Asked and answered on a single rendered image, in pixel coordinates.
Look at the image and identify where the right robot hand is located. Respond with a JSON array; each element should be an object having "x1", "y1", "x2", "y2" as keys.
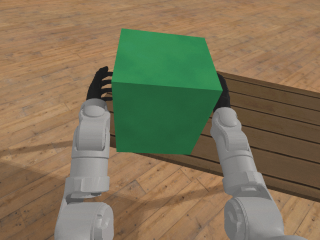
[{"x1": 213, "y1": 73, "x2": 231, "y2": 113}]

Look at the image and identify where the right robot forearm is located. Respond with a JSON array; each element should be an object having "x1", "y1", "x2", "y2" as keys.
[{"x1": 210, "y1": 107, "x2": 284, "y2": 232}]

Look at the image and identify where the robot right upper arm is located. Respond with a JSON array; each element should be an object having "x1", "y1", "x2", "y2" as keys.
[{"x1": 224, "y1": 197, "x2": 308, "y2": 240}]

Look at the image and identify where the table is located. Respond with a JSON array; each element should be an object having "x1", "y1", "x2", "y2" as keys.
[{"x1": 104, "y1": 71, "x2": 320, "y2": 203}]

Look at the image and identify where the left robot hand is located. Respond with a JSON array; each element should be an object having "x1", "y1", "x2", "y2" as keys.
[{"x1": 86, "y1": 66, "x2": 113, "y2": 101}]

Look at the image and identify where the left robot forearm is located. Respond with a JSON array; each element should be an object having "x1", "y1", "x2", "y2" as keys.
[{"x1": 54, "y1": 98, "x2": 111, "y2": 238}]

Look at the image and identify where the carton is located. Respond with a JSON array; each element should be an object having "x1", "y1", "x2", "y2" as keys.
[{"x1": 111, "y1": 28, "x2": 223, "y2": 155}]

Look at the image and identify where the robot left upper arm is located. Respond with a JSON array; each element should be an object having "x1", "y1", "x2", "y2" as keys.
[{"x1": 54, "y1": 202, "x2": 114, "y2": 240}]

